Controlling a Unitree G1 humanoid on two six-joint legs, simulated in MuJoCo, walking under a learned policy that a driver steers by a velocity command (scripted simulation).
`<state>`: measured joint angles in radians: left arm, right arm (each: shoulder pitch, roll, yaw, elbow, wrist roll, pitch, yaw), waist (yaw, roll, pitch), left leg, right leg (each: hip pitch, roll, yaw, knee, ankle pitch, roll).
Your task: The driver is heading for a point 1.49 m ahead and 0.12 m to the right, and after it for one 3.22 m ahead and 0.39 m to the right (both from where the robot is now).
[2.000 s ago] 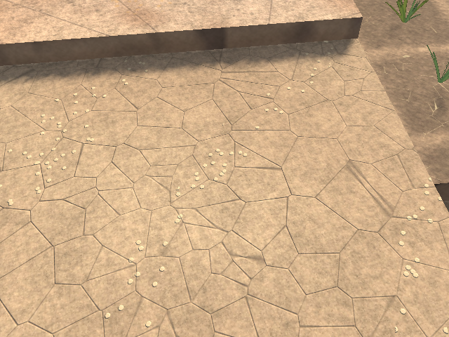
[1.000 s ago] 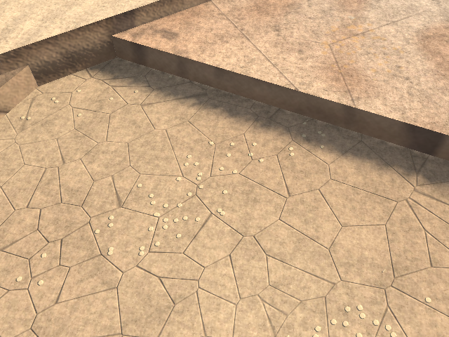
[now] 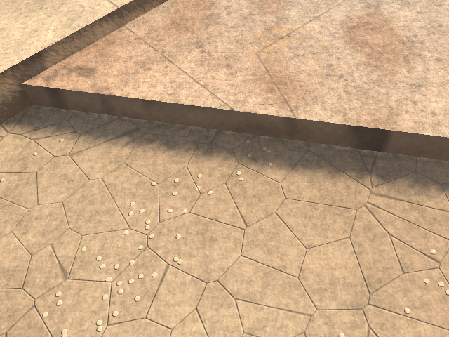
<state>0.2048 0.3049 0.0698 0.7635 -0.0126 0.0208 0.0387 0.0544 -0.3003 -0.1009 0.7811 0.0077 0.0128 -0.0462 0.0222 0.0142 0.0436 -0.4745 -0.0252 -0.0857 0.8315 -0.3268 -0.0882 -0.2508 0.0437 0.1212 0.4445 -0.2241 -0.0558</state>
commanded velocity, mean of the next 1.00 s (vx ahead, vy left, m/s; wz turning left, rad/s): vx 0.00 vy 0.00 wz -0.26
